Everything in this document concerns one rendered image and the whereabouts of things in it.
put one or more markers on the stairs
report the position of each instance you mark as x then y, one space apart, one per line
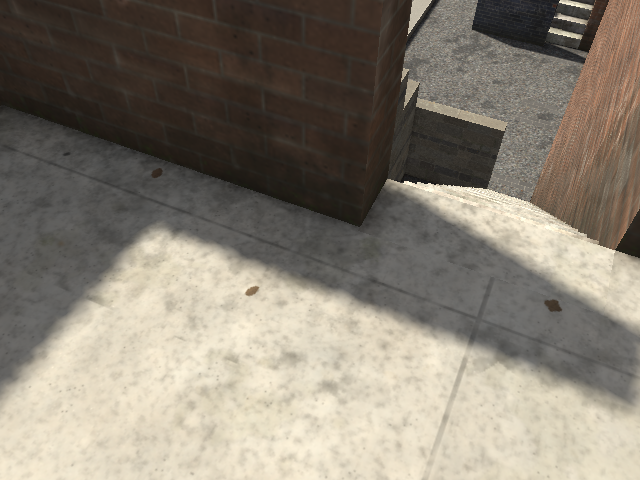
503 204
569 22

